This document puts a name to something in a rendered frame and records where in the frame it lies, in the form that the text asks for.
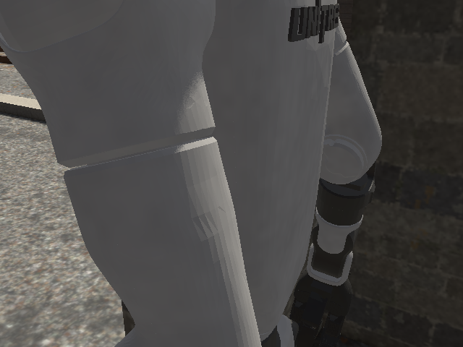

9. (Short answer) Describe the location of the right robot upper arm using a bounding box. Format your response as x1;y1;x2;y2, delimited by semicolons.
320;19;382;184

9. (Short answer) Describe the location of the robot right thigh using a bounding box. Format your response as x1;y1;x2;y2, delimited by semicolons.
289;319;299;341

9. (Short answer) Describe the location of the robot torso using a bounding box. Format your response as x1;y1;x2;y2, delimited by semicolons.
198;0;339;347

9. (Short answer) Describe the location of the robot right hand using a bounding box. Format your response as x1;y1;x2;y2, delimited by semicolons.
289;267;352;347

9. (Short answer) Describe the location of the robot right forearm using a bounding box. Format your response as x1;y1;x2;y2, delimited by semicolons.
307;161;376;286

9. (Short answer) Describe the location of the left robot upper arm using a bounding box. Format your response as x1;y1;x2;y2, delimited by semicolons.
0;0;262;347

